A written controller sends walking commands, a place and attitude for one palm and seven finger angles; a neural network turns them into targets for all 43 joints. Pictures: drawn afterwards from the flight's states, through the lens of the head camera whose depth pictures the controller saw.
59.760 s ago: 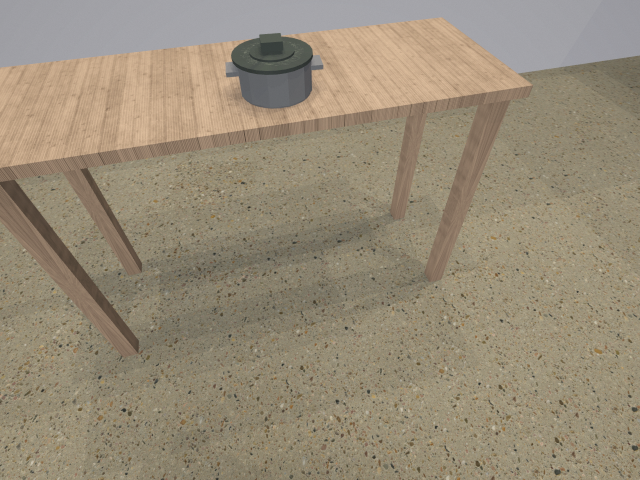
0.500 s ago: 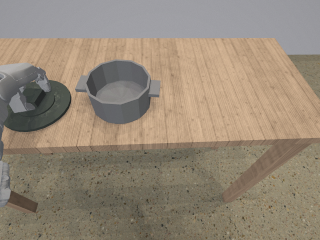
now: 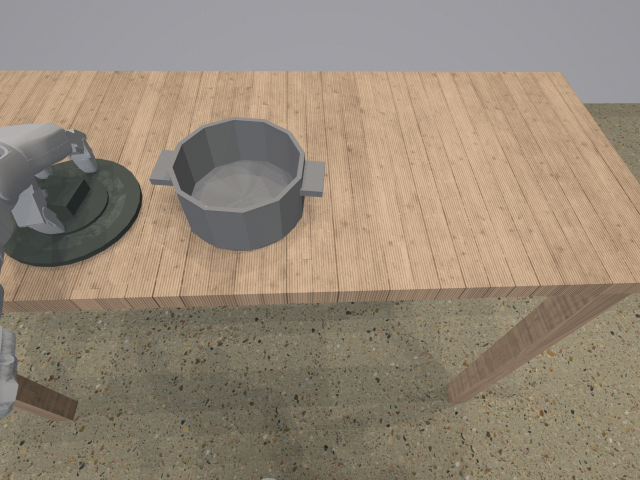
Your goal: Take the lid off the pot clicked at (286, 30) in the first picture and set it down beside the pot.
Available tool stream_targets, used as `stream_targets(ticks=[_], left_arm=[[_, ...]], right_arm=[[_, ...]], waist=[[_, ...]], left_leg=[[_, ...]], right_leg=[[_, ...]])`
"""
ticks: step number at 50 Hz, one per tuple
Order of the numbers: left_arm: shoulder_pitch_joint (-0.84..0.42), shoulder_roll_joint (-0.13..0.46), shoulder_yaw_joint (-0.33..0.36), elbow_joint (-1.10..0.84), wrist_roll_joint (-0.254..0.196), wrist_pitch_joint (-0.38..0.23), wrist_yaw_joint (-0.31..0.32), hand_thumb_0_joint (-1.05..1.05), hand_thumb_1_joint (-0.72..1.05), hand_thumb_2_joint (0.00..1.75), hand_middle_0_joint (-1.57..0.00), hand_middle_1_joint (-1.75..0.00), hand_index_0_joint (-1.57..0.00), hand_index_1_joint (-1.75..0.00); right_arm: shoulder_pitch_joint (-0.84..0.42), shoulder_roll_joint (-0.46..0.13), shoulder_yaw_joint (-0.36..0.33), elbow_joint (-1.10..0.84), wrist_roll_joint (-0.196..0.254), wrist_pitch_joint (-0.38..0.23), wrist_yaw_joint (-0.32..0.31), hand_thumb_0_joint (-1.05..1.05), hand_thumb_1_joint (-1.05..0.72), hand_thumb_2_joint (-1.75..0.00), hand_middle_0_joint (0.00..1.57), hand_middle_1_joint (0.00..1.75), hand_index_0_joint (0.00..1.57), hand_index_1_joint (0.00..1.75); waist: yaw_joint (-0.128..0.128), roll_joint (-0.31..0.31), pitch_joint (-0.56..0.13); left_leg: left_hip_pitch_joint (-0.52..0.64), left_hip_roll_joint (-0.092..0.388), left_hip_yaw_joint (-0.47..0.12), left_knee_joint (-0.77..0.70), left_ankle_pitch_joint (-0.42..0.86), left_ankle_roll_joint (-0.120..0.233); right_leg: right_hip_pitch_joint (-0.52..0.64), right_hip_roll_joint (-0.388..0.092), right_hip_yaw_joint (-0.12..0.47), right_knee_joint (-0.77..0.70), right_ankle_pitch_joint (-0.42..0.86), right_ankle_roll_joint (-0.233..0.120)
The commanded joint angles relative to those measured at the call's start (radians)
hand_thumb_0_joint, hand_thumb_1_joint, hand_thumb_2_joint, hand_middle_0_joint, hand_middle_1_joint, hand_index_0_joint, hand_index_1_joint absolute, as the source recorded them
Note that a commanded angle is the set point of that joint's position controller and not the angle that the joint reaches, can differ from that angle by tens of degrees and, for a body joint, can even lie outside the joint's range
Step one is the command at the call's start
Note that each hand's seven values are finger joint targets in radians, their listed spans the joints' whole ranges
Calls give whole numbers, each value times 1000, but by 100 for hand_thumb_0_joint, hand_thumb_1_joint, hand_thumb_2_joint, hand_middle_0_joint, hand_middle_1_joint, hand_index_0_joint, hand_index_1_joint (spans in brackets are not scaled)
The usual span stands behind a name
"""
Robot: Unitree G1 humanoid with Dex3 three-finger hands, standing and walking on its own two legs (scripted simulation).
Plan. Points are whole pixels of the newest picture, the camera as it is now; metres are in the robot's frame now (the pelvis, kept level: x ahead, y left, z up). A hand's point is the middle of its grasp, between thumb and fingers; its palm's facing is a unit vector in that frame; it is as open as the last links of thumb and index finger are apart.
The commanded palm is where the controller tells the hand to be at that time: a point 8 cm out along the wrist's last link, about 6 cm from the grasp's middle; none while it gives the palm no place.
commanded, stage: raise the empty hand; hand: left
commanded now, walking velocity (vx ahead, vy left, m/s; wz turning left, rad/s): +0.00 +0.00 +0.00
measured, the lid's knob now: (61, 195) +0.45 +0.33 +0.09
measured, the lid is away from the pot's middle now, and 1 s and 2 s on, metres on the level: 0.23 0.23 0.23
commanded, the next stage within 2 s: draw the hand back to the body in 1.34 s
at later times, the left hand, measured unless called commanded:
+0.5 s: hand (36, 162) +0.44 +0.32 +0.15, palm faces -0.33 -0.08 -0.94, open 11.1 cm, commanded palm +0.43 +0.32 +0.22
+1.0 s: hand out of the picture +0.44 +0.33 +0.21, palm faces -0.28 -0.07 -0.96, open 11.1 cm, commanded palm +0.43 +0.33 +0.27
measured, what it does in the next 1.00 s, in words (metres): stands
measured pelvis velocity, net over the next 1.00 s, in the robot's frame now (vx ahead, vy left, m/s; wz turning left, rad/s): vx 0.00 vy -0.01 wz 0.02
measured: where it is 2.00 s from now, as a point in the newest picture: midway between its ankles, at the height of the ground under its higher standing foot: outside the picture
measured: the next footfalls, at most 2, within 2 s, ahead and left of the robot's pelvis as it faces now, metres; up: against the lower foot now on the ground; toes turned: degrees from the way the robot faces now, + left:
none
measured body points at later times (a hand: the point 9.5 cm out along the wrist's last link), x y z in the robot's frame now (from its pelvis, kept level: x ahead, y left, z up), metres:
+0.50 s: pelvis +0.00 +0.00 +0.01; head +0.06 -0.01 +0.45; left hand +0.45 +0.32 +0.20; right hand +0.09 -0.27 -0.12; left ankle +0.02 +0.07 -0.73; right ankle -0.02 -0.15 -0.73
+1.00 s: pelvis +0.00 -0.01 +0.01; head +0.06 -0.01 +0.46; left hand +0.45 +0.33 +0.26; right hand +0.10 -0.28 -0.11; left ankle +0.02 +0.07 -0.73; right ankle -0.02 -0.15 -0.73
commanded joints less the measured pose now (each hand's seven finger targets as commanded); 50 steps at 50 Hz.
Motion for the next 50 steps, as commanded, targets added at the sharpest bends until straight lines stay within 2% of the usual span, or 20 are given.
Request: stream_targets(ticks=[1, 5, 7, 10, 16, 18, 21, 24, 26, 28, 31, 33, 35, 37, 40, 41, 43, 46, 48, 50], left_arm=[[-388, 319, 119, -138, -33, -3, 34, 0, -9, 81, -43, -71, -43, -71], [-473, 297, 91, -270, -32, -1, 38, 0, -9, 82, -43, -71, -43, -71], [-443, 338, 127, -264, -28, 0, 41, 0, -9, 82, -43, -71, -43, -71], [-439, 350, 140, -189, -30, 19, 41, 0, -9, 82, -43, -71, -43, -71], [-486, 284, 69, -303, -15, 46, 33, 0, -9, 82, -43, -71, -43, -71], [-414, 344, 136, -279, -31, 53, 29, 0, -9, 82, -43, -71, -43, -71], [-415, 336, 122, -195, -45, 80, 12, 0, -9, 82, -43, -71, -43, -71], [-493, 376, 131, -281, -25, 86, 11, 0, -9, 82, -43, -71, -43, -71], [-506, 334, 94, -302, -21, 88, 2, 0, -9, 82, -43, -71, -43, -71], [-450, 344, 111, -247, -30, 96, -8, 0, -9, 82, -43, -71, -43, -71], [-475, 315, 68, -180, -40, 115, -32, 0, -9, 82, -43, -71, -43, -71], [-568, 316, 43, -243, -30, 119, -39, 0, -9, 82, -43, -71, -43, -71], [-624, 380, 88, -325, -17, 108, -33, 0, -9, 82, -43, -71, -43, -71], [-603, 402, 111, -348, -20, 95, -32, 0, -9, 82, -43, -71, -43, -71], [-515, 336, 75, -167, -36, 118, -55, 0, -9, 82, -43, -71, -43, -71], [-530, 348, 75, -164, -38, 124, -61, 0, -9, 82, -43, -71, -43, -71], [-578, 359, 63, -198, -25, 132, -63, 0, -9, 82, -43, -71, -43, -71], [-667, 391, 82, -362, -10, 124, -57, 0, -9, 82, -43, -71, -43, -71], [-605, 389, 98, -321, -17, 124, -62, 0, -9, 82, -43, -71, -43, -71], [-556, 382, 97, -192, -30, 138, -76, 0, -9, 82, -43, -71, -43, -71]], right_arm=[[41, -167, -52, -84, 0, -14, -13, 0, -90, -90, 20, 30, 20, 30], [35, -164, -60, -92, -2, -16, -11, 0, -90, -90, 20, 30, 20, 30], [28, -170, -55, -93, -2, -18, -13, 0, -90, -90, 20, 30, 20, 30], [31, -163, -47, -81, 0, -17, -15, 0, -90, -90, 20, 30, 20, 30], [10, -160, -50, -98, 1, -26, -3, 0, -90, -90, 20, 30, 20, 30], [14, -163, -48, -103, -1, -30, -1, 0, -90, -90, 20, 30, 20, 30], [3, -162, -39, -97, 2, -26, -5, 0, -90, -90, 20, 30, 20, 30], [-11, -167, -41, -108, 2, -30, -4, 0, -90, -90, 20, 30, 20, 30], [-18, -161, -41, -108, 2, -33, -5, 0, -90, -90, 20, 30, 20, 30], [-11, -163, -42, -104, 2, -35, -3, 0, -90, -90, 20, 30, 20, 30], [-17, -165, -34, -96, 6, -29, -8, 0, -90, -90, 20, 30, 20, 30], [-25, -167, -38, -100, 7, -27, -7, 0, -90, -90, 20, 30, 20, 30], [-21, -164, -40, -106, 3, -36, -10, 0, -90, -90, 20, 30, 20, 30], [-26, -164, -38, -111, 0, -45, -11, 0, -90, -90, 20, 30, 20, 30], [-16, -161, -32, -85, 4, -39, -9, 0, -90, -90, 20, 30, 20, 30], [-16, -168, -32, -84, 7, -37, -6, 0, -90, -90, 20, 30, 20, 30], [-24, -170, -31, -92, 8, -31, -3, 0, -90, -90, 20, 30, 20, 30], [-34, -165, -39, -108, 4, -42, 1, 0, -90, -90, 20, 30, 20, 30], [-26, -161, -38, -105, -1, -47, 1, 0, -90, -90, 20, 30, 20, 30], [-15, -166, -32, -86, 5, -40, -1, 0, -90, -90, 20, 30, 20, 30]], waist=[[-12, 42, -380], [-14, 127, -442], [-10, 117, -444], [-8, 77, -388], [-12, 155, -427], [2, 110, -433], [1, 22, -366], [7, 70, -396], [-4, 92, -396], [-3, 55, -356], [-13, 9, -305], [-19, 65, -325], [-9, 108, -412], [-8, 150, -442], [-13, 54, -310], [-9, 54, -297], [-8, 62, -334], [-5, 139, -454], [-6, 117, -437], [-9, 44, -345]], left_leg=[[364, -5, -26, -37, 356, 18], [472, 3, -45, -36, 450, 16], [485, 7, -50, -28, 511, 13], [411, -1, -41, -51, 419, 16], [502, 6, -63, -65, 473, 2], [484, 7, -59, -64, 497, 7], [379, -6, -34, -91, 377, 16], [416, -5, -41, -101, 404, 14], [449, -3, -46, -100, 432, 13], [422, -1, -41, -98, 410, 16], [352, -14, -17, -114, 292, 19], [377, -14, -20, -120, 282, 19], [444, -18, -36, -112, 348, 21], [486, -16, -41, -97, 431, 19], [378, -16, -26, -114, 331, 18], [359, -15, -21, -125, 301, 14], [364, -18, -15, -122, 321, 15], [481, -14, -36, -107, 463, 21], [488, -11, -43, -95, 503, 23], [400, -11, -29, -116, 401, 21]], right_leg=[[-2, 73, -43, -44, 223, -59], [-26, 72, -46, -51, 229, -60], [-21, 75, -48, -52, 252, -63], [9, 72, -49, -59, 236, -60], [-9, 73, -50, -75, 213, -65], [38, 71, -46, -74, 242, -62], [90, 66, -48, -84, 250, -57], [100, 63, -45, -89, 253, -61], [82, 64, -45, -96, 251, -61], [84, 63, -46, -100, 246, -58], [103, 60, -47, -110, 242, -55], [97, 57, -44, -115, 228, -60], [116, 61, -40, -110, 247, -63], [115, 61, -40, -110, 281, -67], [101, 62, -52, -117, 250, -59], [111, 60, -53, -117, 246, -59], [136, 57, -47, -112, 269, -61], [143, 59, -38, -110, 308, -61], [127, 63, -40, -113, 312, -58], [127, 62, -52, -118, 285, -54]])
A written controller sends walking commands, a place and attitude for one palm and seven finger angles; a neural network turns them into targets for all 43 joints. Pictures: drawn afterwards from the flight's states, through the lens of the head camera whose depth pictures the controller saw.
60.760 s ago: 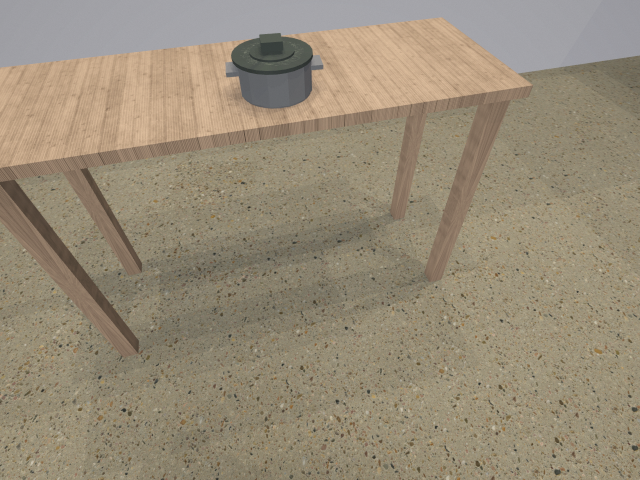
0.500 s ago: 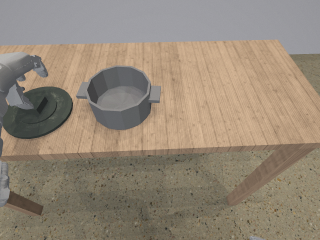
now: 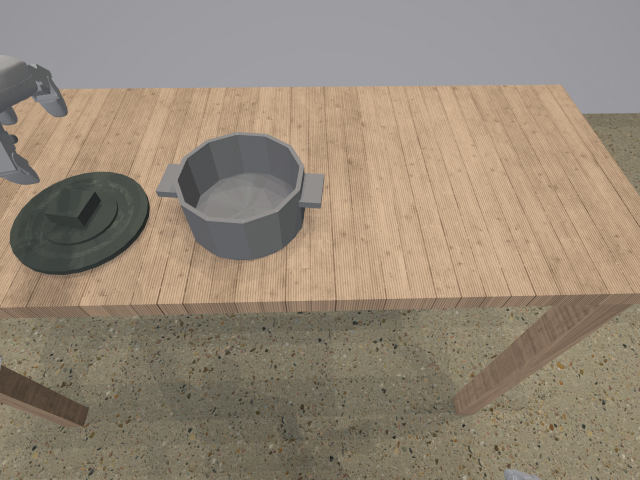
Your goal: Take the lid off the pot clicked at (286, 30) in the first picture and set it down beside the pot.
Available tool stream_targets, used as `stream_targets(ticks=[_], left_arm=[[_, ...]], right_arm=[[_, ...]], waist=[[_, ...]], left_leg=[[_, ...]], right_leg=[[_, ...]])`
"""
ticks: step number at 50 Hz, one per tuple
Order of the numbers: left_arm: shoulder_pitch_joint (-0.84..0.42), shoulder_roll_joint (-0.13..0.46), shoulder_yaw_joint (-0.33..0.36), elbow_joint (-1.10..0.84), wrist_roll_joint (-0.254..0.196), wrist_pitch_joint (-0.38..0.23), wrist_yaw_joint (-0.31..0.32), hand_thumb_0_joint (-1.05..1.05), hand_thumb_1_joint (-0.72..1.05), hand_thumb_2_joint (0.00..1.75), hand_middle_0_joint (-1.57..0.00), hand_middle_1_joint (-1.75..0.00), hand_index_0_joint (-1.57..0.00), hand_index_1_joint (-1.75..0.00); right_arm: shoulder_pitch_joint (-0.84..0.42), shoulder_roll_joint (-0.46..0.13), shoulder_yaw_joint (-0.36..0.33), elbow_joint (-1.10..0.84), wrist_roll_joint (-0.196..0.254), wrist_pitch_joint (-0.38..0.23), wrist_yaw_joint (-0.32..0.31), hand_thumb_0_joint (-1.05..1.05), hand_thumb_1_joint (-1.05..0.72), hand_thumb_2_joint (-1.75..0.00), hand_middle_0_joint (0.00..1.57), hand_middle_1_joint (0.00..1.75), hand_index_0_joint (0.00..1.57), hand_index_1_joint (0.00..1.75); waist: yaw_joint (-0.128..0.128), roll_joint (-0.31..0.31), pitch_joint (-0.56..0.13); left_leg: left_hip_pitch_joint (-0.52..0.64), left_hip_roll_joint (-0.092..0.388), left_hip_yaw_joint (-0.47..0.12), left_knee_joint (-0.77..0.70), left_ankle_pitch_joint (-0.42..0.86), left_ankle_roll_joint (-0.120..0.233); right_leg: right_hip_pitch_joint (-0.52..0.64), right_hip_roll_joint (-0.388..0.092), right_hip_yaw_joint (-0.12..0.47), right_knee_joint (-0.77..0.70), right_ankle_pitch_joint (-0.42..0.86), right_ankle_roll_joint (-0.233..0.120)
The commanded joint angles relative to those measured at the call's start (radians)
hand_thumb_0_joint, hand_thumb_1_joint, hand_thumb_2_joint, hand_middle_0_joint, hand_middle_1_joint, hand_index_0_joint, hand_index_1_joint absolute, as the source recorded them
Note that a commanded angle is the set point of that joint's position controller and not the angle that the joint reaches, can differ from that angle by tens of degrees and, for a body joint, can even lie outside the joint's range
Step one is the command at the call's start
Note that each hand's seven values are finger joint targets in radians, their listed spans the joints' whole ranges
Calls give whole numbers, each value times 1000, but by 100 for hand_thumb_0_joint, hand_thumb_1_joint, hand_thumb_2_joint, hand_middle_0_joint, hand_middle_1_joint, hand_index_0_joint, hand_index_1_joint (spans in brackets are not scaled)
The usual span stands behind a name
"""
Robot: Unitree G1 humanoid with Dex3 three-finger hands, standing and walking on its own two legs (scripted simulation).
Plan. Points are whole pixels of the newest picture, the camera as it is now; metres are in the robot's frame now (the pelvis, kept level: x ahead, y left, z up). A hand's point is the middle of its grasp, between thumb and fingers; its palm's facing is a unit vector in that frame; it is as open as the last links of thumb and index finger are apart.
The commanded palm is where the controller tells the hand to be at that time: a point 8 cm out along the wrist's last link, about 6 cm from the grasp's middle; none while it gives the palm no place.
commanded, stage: raise the empty hand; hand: left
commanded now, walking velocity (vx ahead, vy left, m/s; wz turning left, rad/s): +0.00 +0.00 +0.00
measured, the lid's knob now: (73, 206) +0.45 +0.32 +0.08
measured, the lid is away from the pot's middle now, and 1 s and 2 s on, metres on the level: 0.23 0.23 0.23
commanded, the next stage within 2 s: draw the hand back to the body in 0.34 s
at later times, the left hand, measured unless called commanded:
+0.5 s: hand out of the picture +0.44 +0.33 +0.22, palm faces -0.24 -0.08 -0.97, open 11.1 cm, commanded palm +0.42 +0.33 +0.28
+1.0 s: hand (14, 151) +0.40 +0.29 +0.22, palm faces +0.00 -0.44 -0.90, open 11.1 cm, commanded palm +0.35 +0.31 +0.28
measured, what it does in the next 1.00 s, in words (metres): stands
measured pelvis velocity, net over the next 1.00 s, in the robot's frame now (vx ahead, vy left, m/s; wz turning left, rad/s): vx -0.01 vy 0.00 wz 0.01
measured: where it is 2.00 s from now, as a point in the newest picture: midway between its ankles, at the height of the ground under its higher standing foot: outside the picture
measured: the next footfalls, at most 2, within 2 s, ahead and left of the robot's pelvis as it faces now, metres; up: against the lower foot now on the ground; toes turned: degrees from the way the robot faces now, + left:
none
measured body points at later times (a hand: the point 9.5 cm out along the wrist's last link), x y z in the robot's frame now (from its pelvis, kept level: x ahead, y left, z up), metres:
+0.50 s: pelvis +0.00 +0.00 +0.00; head +0.05 +0.00 +0.45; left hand +0.45 +0.33 +0.28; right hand +0.10 -0.26 -0.12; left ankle +0.02 +0.08 -0.74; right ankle -0.03 -0.14 -0.74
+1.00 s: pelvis -0.01 +0.00 +0.00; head +0.03 -0.02 +0.45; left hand +0.39 +0.31 +0.27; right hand +0.15 -0.25 -0.11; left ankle +0.01 +0.08 -0.74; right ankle -0.03 -0.14 -0.74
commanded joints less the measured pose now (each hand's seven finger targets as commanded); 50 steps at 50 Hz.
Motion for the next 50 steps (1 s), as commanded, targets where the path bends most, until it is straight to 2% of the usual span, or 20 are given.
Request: stream_targets(ticks=[1, 3, 7, 8, 9, 12, 15, 19, 22, 27, 31, 34, 36, 38, 41, 46, 47, 48, 49, 50], left_arm=[[-417, 347, 128, -60, -14, 19, 28, 0, -9, 82, -43, -71, -43, -71], [-460, 368, 124, -120, -3, 21, 27, 0, -9, 82, -43, -71, -43, -71], [-572, 314, 66, -256, 5, 24, 26, 0, -9, 82, -43, -71, -43, -71], [-564, 337, 92, -274, 10, 25, 29, 0, -9, 82, -43, -71, -43, -71], [-539, 305, 74, -215, 11, 30, 25, 0, -9, 82, -43, -71, -43, -71], [-448, 351, 119, -96, 0, 45, 14, 0, -9, 82, -43, -71, -43, -71], [-495, 271, 37, -103, 6, 62, 7, 0, -9, 82, -43, -71, -43, -71], [-540, 346, 95, -198, 18, 56, 13, 0, -9, 82, -43, -71, -43, -71], [-553, 343, 92, -201, 9, 53, 12, 0, -9, 82, -43, -71, -43, -71], [-377, 299, 96, -220, -12, 51, 9, 0, -9, 82, -43, -71, -43, -71], [-360, 316, 126, -331, -22, 57, 6, 0, -9, 82, -43, -71, -43, -71], [-326, 386, 198, -323, -31, 62, 5, 0, -9, 82, -43, -71, -43, -71], [-349, 414, 223, -390, -39, 57, 4, 0, -9, 82, -43, -71, -43, -71], [-318, 385, 210, -461, -45, 52, 5, 0, -9, 82, -43, -71, -43, -71], [-194, 296, 165, -430, -64, 64, -4, 0, -9, 82, -43, -71, -43, -71], [-134, 296, 185, -523, -85, 81, -8, 0, -9, 82, -43, -71, -43, -71], [-247, 69, 371, -640, -698, -31, 190, 0, -9, 82, -43, -71, -43, -71], [-99, 44, 332, -559, -739, -58, 293, 0, -9, 82, -43, -71, -43, -71], [-52, -56, 270, -583, -761, -67, 344, 0, -9, 82, -43, -71, -43, -71], [-6, -24, 350, -603, -847, -72, 392, 0, -9, 82, -43, -71, -43, -71]], right_arm=[[8, -154, -41, -89, 3, -23, -8, 0, -90, -90, 20, 30, 20, 30], [-5, -155, -42, -104, 4, -20, -5, 0, -90, -90, 20, 30, 20, 30], [-21, -149, -48, -112, 5, -28, -3, 0, -90, -90, 20, 30, 20, 30], [-5, -147, -50, -111, 1, -31, -1, 0, -90, -90, 20, 30, 20, 30], [-5, -145, -48, -101, 1, -32, -4, 0, -90, -90, 20, 30, 20, 30], [4, -161, -41, -93, 7, -29, -3, 0, -90, -90, 20, 30, 20, 30], [-8, -150, -39, -99, 8, -23, 2, 0, -90, -90, 20, 30, 20, 30], [-12, -151, -41, -111, 3, -29, 1, 0, -90, -90, 20, 30, 20, 30], [-10, -154, -43, -107, 4, -34, -4, 0, -90, -90, 20, 30, 20, 30], [-32, -148, -43, -132, 7, -40, 8, 0, -90, -90, 20, 30, 20, 30], [-57, -137, -39, -147, 5, -39, 9, 0, -90, -90, 20, 30, 20, 30], [-59, -143, -37, -148, 2, -37, 5, 0, -90, -90, 20, 30, 20, 30], [-75, -142, -36, -157, 2, -41, 1, 0, -90, -90, 20, 30, 20, 30], [-80, -133, -39, -167, -2, -48, 4, 0, -90, -90, 20, 30, 20, 30], [-98, -128, -37, -164, 3, -46, 9, 0, -90, -90, 20, 30, 20, 30], [-133, -128, -33, -177, 3, -48, 14, 0, -90, -90, 20, 30, 20, 30], [32, -70, -35, -227, 6, -138, 4, 0, -90, -90, 20, 30, 20, 30], [-23, -94, -9, -205, -1, -168, -6, 0, -90, -90, 20, 30, 20, 30], [-55, -85, -4, -206, -5, -181, -13, 0, -90, -90, 20, 30, 20, 30], [-67, -102, -13, -206, -8, -197, -27, 0, -90, -90, 20, 30, 20, 30]], waist=[[-4, 5, -339], [4, 35, -388], [-15, 126, -438], [-10, 128, -457], [-16, 124, -414], [1, 61, -354], [-9, 35, -337], [-1, 53, -433], [-10, 86, -417], [19, 92, -382], [23, 87, -395], [30, 41, -391], [36, 64, -405], [41, 102, -437], [39, 86, -354], [53, 67, -345], [28, 85, -291], [41, 61, -273], [40, 16, -239], [49, -56, -253]], left_leg=[[259, -8, -2, -32, 303, 29], [270, -12, 5, -30, 333, 30], [390, 0, -19, -16, 471, 32], [412, 4, -29, -17, 476, 31], [406, 2, -31, -14, 491, 30], [323, 1, -14, -37, 400, 23], [302, 0, -10, -48, 339, 22], [345, -2, -10, -35, 414, 32], [367, 0, -19, -35, 423, 29], [363, 8, -23, -37, 451, 23], [365, 5, -22, -38, 453, 28], [327, -1, -13, -44, 404, 32], [329, -5, -14, -55, 374, 31], [374, -3, -27, -46, 443, 31], [367, 7, -30, -49, 427, 24], [360, 3, -33, -63, 388, 23], [556, 67, -63, -105, 329, -16], [584, 104, -123, -141, 216, -23], [564, 117, -151, -180, 131, -29], [540, 113, -122, -186, 100, -16]], right_leg=[[47, 64, -35, -30, 245, -52], [85, 58, -25, -21, 279, -54], [26, 61, -27, -37, 284, -59], [19, 66, -28, -36, 262, -56], [-10, 69, -34, -38, 259, -58], [28, 63, -38, -42, 249, -59], [21, 61, -42, -40, 224, -55], [65, 58, -28, -32, 274, -53], [35, 57, -30, -46, 258, -57], [37, 57, -35, -39, 244, -61], [60, 56, -30, -38, 255, -55], [99, 55, -30, -39, 262, -53], [119, 51, -28, -38, 254, -54], [114, 49, -25, -36, 267, -56], [55, 54, -37, -47, 222, -53], [75, 52, -40, -50, 215, -55], [-14, 54, -52, -85, 155, -93], [-7, 47, -30, -87, 74, -88], [-15, 49, -32, -89, 34, -85], [41, 42, -12, -106, 66, -81]])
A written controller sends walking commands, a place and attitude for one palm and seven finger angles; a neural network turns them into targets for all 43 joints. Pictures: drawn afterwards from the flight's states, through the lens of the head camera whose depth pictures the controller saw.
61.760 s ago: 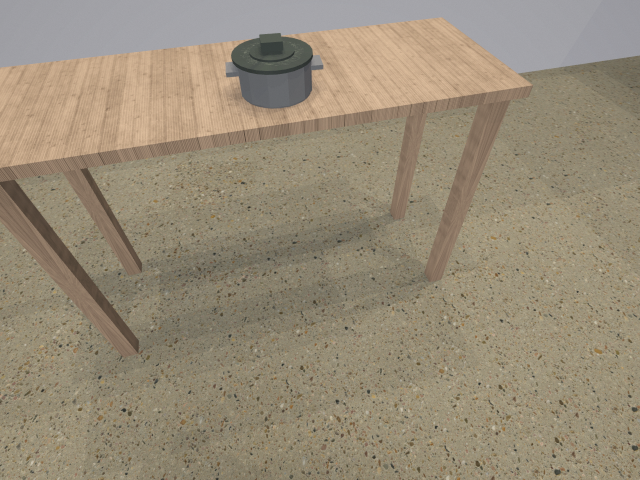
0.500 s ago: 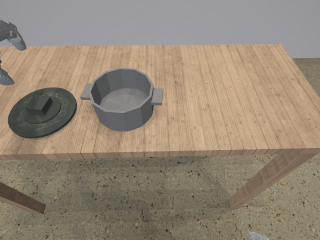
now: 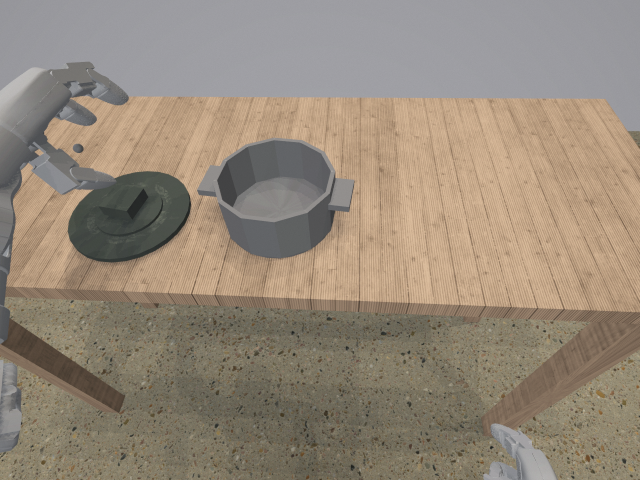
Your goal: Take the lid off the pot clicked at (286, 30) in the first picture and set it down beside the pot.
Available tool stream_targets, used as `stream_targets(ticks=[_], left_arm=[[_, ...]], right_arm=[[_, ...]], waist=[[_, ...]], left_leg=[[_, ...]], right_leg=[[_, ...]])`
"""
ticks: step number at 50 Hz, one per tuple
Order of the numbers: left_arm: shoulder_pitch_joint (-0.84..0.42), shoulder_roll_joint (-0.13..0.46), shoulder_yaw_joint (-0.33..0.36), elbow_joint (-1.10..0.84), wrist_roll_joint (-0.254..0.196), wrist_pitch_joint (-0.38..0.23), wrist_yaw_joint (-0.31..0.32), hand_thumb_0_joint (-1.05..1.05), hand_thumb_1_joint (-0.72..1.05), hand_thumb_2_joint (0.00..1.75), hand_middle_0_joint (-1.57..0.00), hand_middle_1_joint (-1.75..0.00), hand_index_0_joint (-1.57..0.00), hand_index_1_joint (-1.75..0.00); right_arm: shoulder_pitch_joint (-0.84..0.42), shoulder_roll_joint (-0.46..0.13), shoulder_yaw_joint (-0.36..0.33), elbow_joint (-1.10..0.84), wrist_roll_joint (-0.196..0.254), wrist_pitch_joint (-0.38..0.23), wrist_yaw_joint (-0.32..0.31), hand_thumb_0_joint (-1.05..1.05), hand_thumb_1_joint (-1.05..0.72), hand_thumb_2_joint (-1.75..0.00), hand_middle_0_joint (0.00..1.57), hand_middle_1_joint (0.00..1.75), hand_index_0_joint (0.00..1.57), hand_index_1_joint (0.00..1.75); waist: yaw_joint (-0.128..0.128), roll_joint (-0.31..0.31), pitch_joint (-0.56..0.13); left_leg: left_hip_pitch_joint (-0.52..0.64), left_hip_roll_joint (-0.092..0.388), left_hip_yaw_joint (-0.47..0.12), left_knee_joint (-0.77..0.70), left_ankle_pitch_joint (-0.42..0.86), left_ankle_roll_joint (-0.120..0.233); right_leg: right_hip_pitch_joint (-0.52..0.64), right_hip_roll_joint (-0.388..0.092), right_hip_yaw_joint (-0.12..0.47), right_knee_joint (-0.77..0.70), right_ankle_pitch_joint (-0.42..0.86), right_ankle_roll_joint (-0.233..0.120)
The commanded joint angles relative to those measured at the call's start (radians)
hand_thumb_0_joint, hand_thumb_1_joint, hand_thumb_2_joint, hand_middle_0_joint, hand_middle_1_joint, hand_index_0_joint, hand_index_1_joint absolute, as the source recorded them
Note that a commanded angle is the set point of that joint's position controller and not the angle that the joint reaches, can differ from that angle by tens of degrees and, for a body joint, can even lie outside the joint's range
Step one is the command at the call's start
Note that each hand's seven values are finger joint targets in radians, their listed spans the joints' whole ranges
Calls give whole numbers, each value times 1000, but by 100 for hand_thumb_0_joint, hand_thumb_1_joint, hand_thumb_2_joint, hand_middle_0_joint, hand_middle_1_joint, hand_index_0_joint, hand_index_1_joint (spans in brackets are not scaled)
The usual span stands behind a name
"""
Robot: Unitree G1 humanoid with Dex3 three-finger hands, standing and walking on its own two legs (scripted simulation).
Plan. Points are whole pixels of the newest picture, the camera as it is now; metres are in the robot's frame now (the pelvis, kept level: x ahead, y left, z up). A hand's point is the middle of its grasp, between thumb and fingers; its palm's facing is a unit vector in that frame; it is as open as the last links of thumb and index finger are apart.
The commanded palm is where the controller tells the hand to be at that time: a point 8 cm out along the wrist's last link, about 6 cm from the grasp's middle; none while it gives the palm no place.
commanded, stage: draw the hand back to the body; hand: left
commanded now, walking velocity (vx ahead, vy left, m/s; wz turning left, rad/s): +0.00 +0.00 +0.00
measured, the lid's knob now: (124, 201) +0.46 +0.32 +0.07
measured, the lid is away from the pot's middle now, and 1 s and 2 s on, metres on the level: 0.23 0.23 0.23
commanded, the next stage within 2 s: step back with the hand held close in 1.70 s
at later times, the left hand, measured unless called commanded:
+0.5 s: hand (85, 130) +0.36 +0.23 +0.27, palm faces +0.48 -0.84 -0.25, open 9.8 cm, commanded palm +0.30 +0.27 +0.27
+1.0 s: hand (58, 199) +0.28 +0.22 +0.27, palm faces +0.48 -0.84 -0.25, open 7.6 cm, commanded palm +0.22 +0.25 +0.26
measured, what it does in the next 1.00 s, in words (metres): shifts its weight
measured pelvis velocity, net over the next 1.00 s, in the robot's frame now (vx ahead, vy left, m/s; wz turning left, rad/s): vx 0.01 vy -0.05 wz -0.04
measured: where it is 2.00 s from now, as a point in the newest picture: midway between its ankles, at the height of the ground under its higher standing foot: outside the picture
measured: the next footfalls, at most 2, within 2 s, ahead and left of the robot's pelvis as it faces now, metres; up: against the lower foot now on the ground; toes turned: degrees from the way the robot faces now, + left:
none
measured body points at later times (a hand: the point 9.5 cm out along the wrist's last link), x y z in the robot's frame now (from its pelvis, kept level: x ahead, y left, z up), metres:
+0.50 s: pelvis +0.03 -0.05 +0.00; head +0.04 -0.08 +0.45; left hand +0.33 +0.27 +0.28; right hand +0.18 -0.31 -0.10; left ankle +0.02 +0.08 -0.74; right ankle -0.03 -0.14 -0.74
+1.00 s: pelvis +0.01 -0.05 +0.00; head +0.00 -0.07 +0.45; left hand +0.25 +0.26 +0.28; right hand +0.21 -0.27 -0.09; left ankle +0.02 +0.08 -0.74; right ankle -0.03 -0.14 -0.74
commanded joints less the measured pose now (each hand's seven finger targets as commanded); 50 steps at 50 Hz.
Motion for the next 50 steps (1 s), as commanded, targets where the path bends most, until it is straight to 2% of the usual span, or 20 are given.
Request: stream_targets(ticks=[1, 2, 3, 6, 8, 11, 12, 15, 17, 18, 20, 26, 28, 31, 34, 36, 39, 42, 47, 50], left_arm=[[-291, 126, 240, -290, -413, -101, 313, 0, -9, 82, -43, -71, -43, -71], [-289, 185, 305, -298, -438, -112, 351, 0, -9, 82, -43, -71, -43, -71], [-341, 176, 308, -383, -455, -128, 378, 0, -7, 82, -42, -70, -42, -70], [-338, 122, 312, -422, -481, -141, 433, 0, 1, 82, -40, -67, -40, -67], [-253, 124, 358, -477, -492, -158, 456, 0, 6, 83, -39, -65, -39, -65], [-76, 60, 364, -496, -519, -151, 460, 0, 13, 84, -38, -62, -38, -62], [-23, 45, 369, -476, -527, -148, 459, 0, 15, 84, -37, -61, -37, -61], [56, 65, 411, -531, -547, -135, 456, 0, 23, 84, -35, -58, -35, -58], [80, 65, 423, -582, -557, -139, 452, 0, 28, 85, -34, -56, -34, -56], [68, 59, 414, -645, -556, -145, 450, 0, 30, 85, -34, -55, -34, -55], [91, 28, 398, -662, -558, -139, 449, 0, 35, 85, -32, -53, -32, -53], [211, 26, 444, -686, -568, -134, 455, 0, 50, 87, -29, -46, -29, -46], [233, 3, 429, -700, -571, -141, 455, 0, 55, 87, -28, -44, -28, -44], [263, -14, 425, -783, -574, -149, 457, 0, 63, 88, -26, -41, -26, -41], [282, -14, 437, -785, -578, -153, 463, 0, 70, 88, -25, -38, -25, -38], [290, -7, 454, -822, -578, -156, 463, 0, 75, 89, -23, -36, -23, -36], [353, -59, 426, -864, -584, -167, 463, 0, 83, 89, -22, -33, -22, -33], [399, -92, 408, -888, -586, -167, 461, 0, 90, 90, -20, -30, -20, -30], [455, -84, 439, -927, -591, -175, 465, 0, 90, 90, -20, -30, -20, -30], [481, -125, 402, -979, -590, -177, 461, 0, 90, 90, -20, -30, -20, -30]], right_arm=[[-42, -127, -19, -125, -9, -124, -40, 0, -90, -90, 20, 30, 20, 30], [-52, -134, -15, -102, -16, -132, -45, 0, -90, -90, 20, 30, 20, 30], [-51, -126, -11, -100, -22, -144, -47, 0, -90, -90, 20, 30, 20, 30], [-62, -109, -6, -66, -32, -180, -51, 0, -90, -90, 20, 30, 20, 30], [-77, -100, -7, -58, -41, -200, -46, 0, -90, -90, 20, 30, 20, 30], [-86, -93, -12, -50, -47, -215, -34, 0, -90, -90, 20, 30, 20, 30], [-84, -96, -19, -44, -47, -214, -30, 0, -90, -90, 20, 30, 20, 30], [-102, -105, -30, -48, -44, -211, -26, 0, -90, -90, 20, 30, 20, 30], [-124, -103, -34, -46, -41, -212, -26, 0, -90, -90, 20, 30, 20, 30], [-133, -102, -33, -51, -41, -216, -25, 0, -90, -90, 20, 30, 20, 30], [-138, -97, -36, -43, -39, -221, -27, 0, -90, -90, 20, 30, 20, 30], [-154, -94, -42, -28, -42, -222, -33, 0, -90, -90, 20, 30, 20, 30], [-160, -91, -45, -29, -41, -222, -33, 0, -90, -90, 20, 30, 20, 30], [-176, -81, -41, -37, -43, -232, -34, 0, -90, -90, 20, 30, 20, 30], [-183, -78, -40, -32, -46, -234, -36, 0, -90, -90, 20, 30, 20, 30], [-189, -72, -39, -34, -49, -235, -39, 0, -90, -90, 20, 30, 20, 30], [-202, -62, -37, -41, -51, -245, -39, 0, -90, -90, 20, 30, 20, 30], [-207, -57, -38, -41, -52, -248, -36, 0, -90, -90, 20, 30, 20, 30], [-218, -51, -36, -38, -59, -250, -41, 0, -90, -90, 20, 30, 20, 30], [-232, -46, -33, -42, -62, -257, -44, 0, -90, -90, 20, 30, 20, 30]], waist=[[-30, -95, -317], [-20, -75, -307], [-20, -51, -330], [-18, 129, -284], [-3, 162, -266], [11, 123, -271], [9, 47, -253], [20, -48, -269], [19, -69, -269], [22, -22, -289], [20, -4, -284], [31, -70, -255], [23, -69, -235], [33, 2, -250], [30, -58, -216], [37, -34, -215], [38, -4, -202], [30, -27, -184], [38, -64, -158], [43, -5, -154]], left_leg=[[382, 110, -88, -118, 63, -3], [345, 92, -53, -108, 55, 2], [344, 81, -45, -113, 99, -2], [371, 84, -37, -126, 127, -22], [356, 77, -16, -111, 185, -21], [334, 69, 17, -89, 306, -20], [314, 68, 27, -80, 323, -13], [301, 62, 56, -69, 351, 0], [300, 56, 68, -59, 362, 5], [318, 50, 71, -56, 382, 7], [338, 47, 76, -50, 400, 7], [311, 37, 88, -47, 355, 9], [310, 37, 89, -46, 317, 10], [344, 39, 85, -52, 332, 8], [323, 39, 83, -58, 295, 9], [331, 39, 82, -66, 289, 7], [347, 41, 80, -72, 274, 8], [351, 44, 80, -76, 261, 7], [338, 47, 72, -90, 232, 7], [353, 47, 69, -97, 225, 4]], right_leg=[[-9, 50, -5, -75, 96, -48], [29, 43, 4, -81, 114, -47], [65, 41, 1, -79, 153, -45], [54, 44, -5, -85, 147, -48], [88, 45, -4, -91, 192, -51], [152, 43, -4, -76, 309, -45], [164, 43, -7, -76, 344, -40], [194, 35, 1, -68, 449, -22], [210, 26, 5, -66, 509, -11], [212, 22, 10, -63, 540, -9], [195, 22, 11, -60, 556, -2], [210, 7, 18, -53, 634, 17], [188, 4, 20, -65, 603, 19], [182, 9, 22, -69, 560, 10], [175, 8, 21, -79, 538, 13], [171, 14, 20, -86, 491, 8], [155, 17, 20, -99, 440, 1], [139, 20, 17, -111, 411, 0], [139, 22, 15, -127, 354, -2], [128, 23, 17, -133, 322, -6]])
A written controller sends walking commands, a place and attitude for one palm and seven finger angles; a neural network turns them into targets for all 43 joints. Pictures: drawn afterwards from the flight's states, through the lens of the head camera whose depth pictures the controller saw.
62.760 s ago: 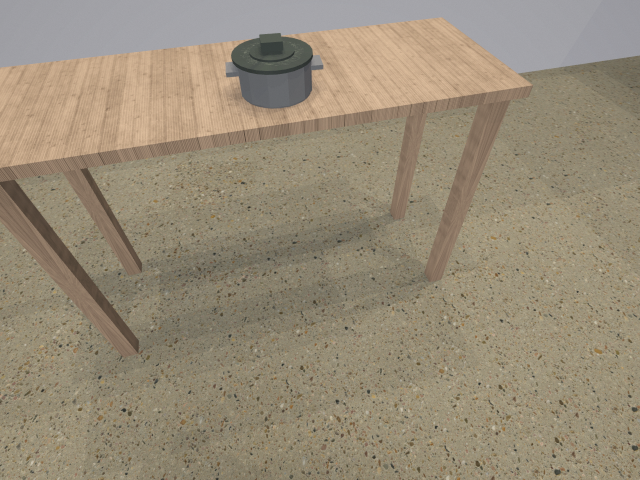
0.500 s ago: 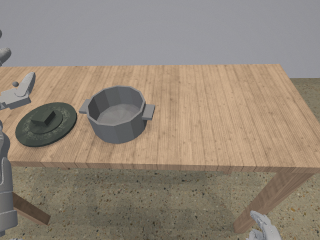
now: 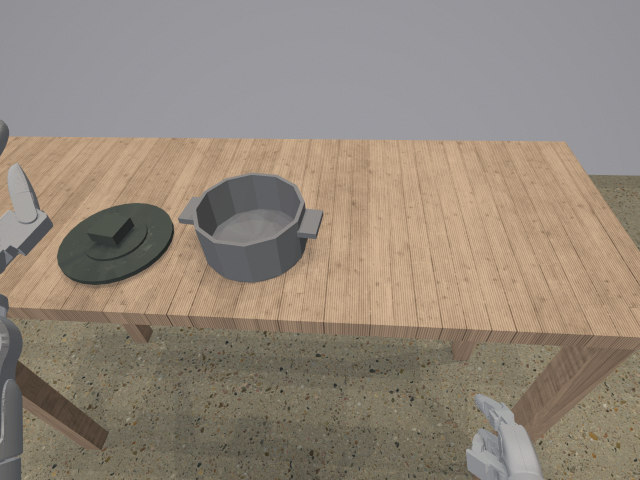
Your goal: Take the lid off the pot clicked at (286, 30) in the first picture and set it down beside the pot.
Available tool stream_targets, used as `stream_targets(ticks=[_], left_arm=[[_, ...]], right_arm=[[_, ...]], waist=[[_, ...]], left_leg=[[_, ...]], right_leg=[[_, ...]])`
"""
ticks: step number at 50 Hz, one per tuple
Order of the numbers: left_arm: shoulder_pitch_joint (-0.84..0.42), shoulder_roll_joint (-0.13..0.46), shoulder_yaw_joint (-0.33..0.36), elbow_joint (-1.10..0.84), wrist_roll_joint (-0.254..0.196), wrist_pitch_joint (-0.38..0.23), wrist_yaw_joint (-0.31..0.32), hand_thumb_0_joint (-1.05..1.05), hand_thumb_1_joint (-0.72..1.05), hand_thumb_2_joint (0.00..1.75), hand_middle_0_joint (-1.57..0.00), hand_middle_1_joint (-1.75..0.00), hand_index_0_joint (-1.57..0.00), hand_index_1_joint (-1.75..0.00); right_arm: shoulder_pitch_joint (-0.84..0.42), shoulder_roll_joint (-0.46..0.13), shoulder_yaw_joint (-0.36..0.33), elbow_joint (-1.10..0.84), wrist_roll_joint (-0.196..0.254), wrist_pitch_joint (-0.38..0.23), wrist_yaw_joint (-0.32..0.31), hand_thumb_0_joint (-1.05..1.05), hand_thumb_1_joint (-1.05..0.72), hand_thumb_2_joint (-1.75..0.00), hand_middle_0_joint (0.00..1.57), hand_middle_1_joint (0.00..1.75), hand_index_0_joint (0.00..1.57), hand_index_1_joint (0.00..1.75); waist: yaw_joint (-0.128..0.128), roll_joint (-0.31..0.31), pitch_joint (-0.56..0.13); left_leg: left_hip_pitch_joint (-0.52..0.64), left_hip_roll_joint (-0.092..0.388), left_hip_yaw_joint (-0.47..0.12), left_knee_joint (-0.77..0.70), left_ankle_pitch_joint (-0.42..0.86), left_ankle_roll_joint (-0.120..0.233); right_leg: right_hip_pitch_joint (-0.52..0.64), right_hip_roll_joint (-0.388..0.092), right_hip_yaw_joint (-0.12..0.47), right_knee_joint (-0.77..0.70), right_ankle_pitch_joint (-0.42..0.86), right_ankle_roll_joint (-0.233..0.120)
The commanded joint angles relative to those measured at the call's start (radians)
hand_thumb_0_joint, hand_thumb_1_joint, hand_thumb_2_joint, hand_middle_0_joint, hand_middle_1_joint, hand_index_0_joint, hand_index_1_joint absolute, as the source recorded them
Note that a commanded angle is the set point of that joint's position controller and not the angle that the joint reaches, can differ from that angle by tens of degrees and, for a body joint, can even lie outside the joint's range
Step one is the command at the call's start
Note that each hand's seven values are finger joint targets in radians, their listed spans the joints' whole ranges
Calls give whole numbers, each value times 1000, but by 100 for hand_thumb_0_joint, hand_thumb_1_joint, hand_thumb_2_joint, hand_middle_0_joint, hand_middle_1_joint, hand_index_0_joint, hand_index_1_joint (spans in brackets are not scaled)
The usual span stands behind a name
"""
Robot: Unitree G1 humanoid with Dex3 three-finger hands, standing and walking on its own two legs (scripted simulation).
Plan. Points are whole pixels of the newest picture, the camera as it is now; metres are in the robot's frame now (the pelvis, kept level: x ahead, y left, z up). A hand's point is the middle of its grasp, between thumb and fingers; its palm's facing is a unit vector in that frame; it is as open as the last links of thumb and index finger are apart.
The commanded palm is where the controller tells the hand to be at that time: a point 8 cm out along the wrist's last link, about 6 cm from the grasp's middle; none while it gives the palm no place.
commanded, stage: draw the hand back to the body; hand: left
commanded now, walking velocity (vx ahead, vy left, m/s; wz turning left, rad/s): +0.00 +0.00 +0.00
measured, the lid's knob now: (111, 229) +0.43 +0.39 +0.07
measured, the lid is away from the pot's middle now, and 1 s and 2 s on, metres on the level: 0.23 0.23 0.23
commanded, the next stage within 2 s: step back with the hand held close in 0.70 s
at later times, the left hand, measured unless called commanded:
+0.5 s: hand out of the picture +0.18 +0.27 +0.25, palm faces +0.47 -0.83 -0.30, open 7.5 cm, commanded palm +0.12 +0.31 +0.25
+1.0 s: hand out of the picture +0.17 +0.28 +0.26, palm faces +0.47 -0.79 -0.40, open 7.5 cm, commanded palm +0.11 +0.32 +0.25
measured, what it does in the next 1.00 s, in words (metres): stands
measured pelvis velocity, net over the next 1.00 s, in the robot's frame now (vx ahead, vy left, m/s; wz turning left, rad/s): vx -0.02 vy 0.04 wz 0.00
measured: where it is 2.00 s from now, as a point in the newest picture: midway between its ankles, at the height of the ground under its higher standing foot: outside the picture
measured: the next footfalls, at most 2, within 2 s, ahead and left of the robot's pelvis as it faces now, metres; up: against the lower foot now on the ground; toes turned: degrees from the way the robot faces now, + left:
right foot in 1.94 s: -0.24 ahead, -0.07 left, +0.00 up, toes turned -5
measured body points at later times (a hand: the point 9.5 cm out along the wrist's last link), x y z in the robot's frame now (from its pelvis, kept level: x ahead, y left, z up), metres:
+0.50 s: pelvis -0.01 +0.03 +0.00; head -0.04 +0.02 +0.45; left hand +0.15 +0.32 +0.27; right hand +0.19 -0.18 -0.08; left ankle +0.00 +0.13 -0.75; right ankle -0.04 -0.09 -0.75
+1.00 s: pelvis -0.02 +0.04 +0.00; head -0.02 +0.05 +0.45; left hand +0.14 +0.32 +0.28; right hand +0.18 -0.18 -0.08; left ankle +0.00 +0.13 -0.75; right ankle -0.04 -0.09 -0.75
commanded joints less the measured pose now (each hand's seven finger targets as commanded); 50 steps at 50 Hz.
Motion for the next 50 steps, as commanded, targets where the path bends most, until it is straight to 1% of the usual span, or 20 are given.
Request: stream_targets(ticks=[1, 2, 5, 7, 11, 14, 17, 24, 28, 32, 34, 36, 40, 41, 42, 43, 44, 46, 47, 50], left_arm=[[-213, 222, 69, -289, 2, -69, 16, 0, 90, 90, -20, -30, -20, -30], [-192, 213, 62, -328, 4, -80, 19, 0, 90, 90, -20, -30, -20, -30], [-95, 231, 104, -291, 0, -68, 26, 0, 90, 90, -20, -30, -20, -30], [-90, 234, 115, -318, -1, -76, 25, 0, 90, 90, -20, -30, -20, -30], [-19, 180, 67, -375, 1, -76, 16, 0, 90, 90, -20, -30, -20, -30], [18, 160, 47, -413, 5, -79, 17, 0, 90, 90, -20, -30, -20, -30], [44, 201, 93, -478, 5, -89, 24, 0, 90, 90, -20, -30, -20, -30], [199, 130, 43, -530, 14, -79, 20, 0, 90, 90, -20, -30, -20, -30], [202, 161, 71, -568, 20, -78, 29, 0, 90, 90, -20, -30, -20, -30], [158, 138, 50, -562, 18, -73, 33, 0, 90, 90, -20, -30, -20, -30], [195, 105, 23, -529, 23, -67, 30, 0, 90, 90, -20, -30, -20, -30], [207, 109, 24, -525, 23, -59, 30, 0, 90, 90, -20, -30, -20, -30], [187, 132, 37, -599, 30, -67, 36, 0, 90, 90, -20, -30, -20, -30], [36, 327, 212, -691, 46, -124, 56, 0, 90, 90, -20, -30, -20, -30], [34, 299, 196, -659, 44, -153, 57, 0, 90, 90, -20, -30, -20, -30], [161, 246, 166, -565, 50, -152, 57, 0, 90, 90, -20, -30, -20, -30], [219, 185, 116, -545, 56, -142, 48, 0, 90, 90, -20, -30, -20, -30], [305, 143, 79, -519, 57, -130, 33, 0, 90, 90, -20, -30, -20, -30], [319, 135, 71, -547, 56, -135, 28, 0, 90, 90, -20, -30, -20, -30], [407, 172, 105, -574, 53, -131, 30, 0, 90, 90, -20, -30, -20, -30]], right_arm=[[-154, -101, -34, -164, 0, -64, -9, 0, -90, -90, 20, 30, 20, 30], [-158, -98, -35, -169, -1, -73, -7, 0, -90, -90, 20, 30, 20, 30], [-149, -102, -37, -157, -8, -68, -9, 0, -90, -90, 20, 30, 20, 30], [-149, -100, -39, -156, -8, -67, -8, 0, -90, -90, 20, 30, 20, 30], [-160, -94, -35, -163, -12, -73, -5, 0, -90, -90, 20, 30, 20, 30], [-162, -94, -35, -165, -13, -78, -1, 0, -90, -90, 20, 30, 20, 30], [-160, -91, -37, -167, -15, -81, 1, 0, -90, -90, 20, 30, 20, 30], [-157, -84, -34, -176, -22, -85, 8, 0, -90, -90, 20, 30, 20, 30], [-156, -85, -34, -177, -26, -88, 4, 0, -90, -90, 20, 30, 20, 30], [-154, -77, -28, -172, -20, -87, -2, 0, -90, -90, 20, 30, 20, 30], [-153, -76, -28, -168, -23, -87, -3, 0, -90, -90, 20, 30, 20, 30], [-153, -77, -28, -171, -23, -85, -2, 0, -90, -90, 20, 30, 20, 30], [-158, -78, -28, -177, -28, -91, -1, 0, -90, -90, 20, 30, 20, 30], [-159, -115, -28, -233, -15, -72, 2, 0, -90, -90, 20, 30, 20, 30], [-154, -94, -20, -211, -19, -62, 2, 0, -90, -90, 20, 30, 20, 30], [-140, -98, -32, -203, -25, -57, 2, 0, -90, -90, 20, 30, 20, 30], [-124, -99, -39, -209, -20, -49, 13, 0, -90, -90, 20, 30, 20, 30], [-101, -108, -54, -223, -12, -31, 22, 0, -90, -90, 20, 30, 20, 30], [-103, -107, -56, -226, -7, -25, 28, 0, -90, -90, 20, 30, 20, 30], [-77, -122, -74, -256, -2, 3, 24, 0, -90, -90, 20, 30, 20, 30]], waist=[[-5, 34, -179], [-9, 54, -196], [5, -28, -160], [-2, -42, -153], [4, 12, -130], [1, 16, -119], [2, 3, -121], [9, 29, -96], [11, 21, -96], [-5, 10, -54], [1, 21, -40], [6, 0, -40], [13, 35, -101], [-18, 24, -20], [-25, 17, -21], [-24, -65, -5], [-33, -102, -24], [-41, -79, -93], [-45, -36, -133], [-43, -37, -189]], left_leg=[[149, -20, 44, -5, 228, 64], [163, -19, 44, -3, 231, 65], [127, -13, 35, -12, 225, 63], [122, -13, 32, -15, 202, 62], [124, -9, 27, -23, 185, 57], [119, -4, 16, -30, 159, 53], [107, -3, 9, -30, 143, 51], [89, 3, -3, -39, 141, 41], [74, 3, -13, -39, 109, 39], [75, 5, -19, -46, 61, 39], [69, 6, -18, -52, 53, 37], [65, 6, -21, -56, 47, 39], [81, 1, -24, -43, 86, 37], [-21, 9, -51, -2, 0, 69], [-29, 2, -66, 14, -19, 69], [-36, 3, -74, 36, 14, 74], [-27, 5, -72, 58, 56, 72], [-4, 23, -61, 83, 166, 73], [16, 28, -53, 78, 219, 72], [8, 54, -56, 78, 328, 73]], right_leg=[[-62, -38, -9, -57, 304, 23], [-58, -39, -12, -52, 300, 20], [-55, -34, -16, -57, 289, 21], [-56, -36, -15, -64, 261, 20], [-74, -35, -17, -70, 225, 17], [-85, -33, -19, -74, 184, 14], [-70, -32, -18, -74, 166, 10], [-79, -29, -24, -69, 156, 5], [-83, -27, -20, -73, 128, 3], [-106, -27, -20, -83, 85, 3], [-114, -29, -22, -88, 73, 3], [-110, -28, -21, -89, 68, 3], [-74, -29, -17, -78, 100, 0], [-172, -77, 96, -116, 124, 8], [-179, -100, 103, -118, 108, -1], [-198, -105, 118, -127, 133, 0], [-203, -115, 119, -122, 165, 3], [-176, -131, 104, -83, 280, 11], [-154, -126, 86, -61, 328, 15], [-133, -120, 53, -9, 380, 31]])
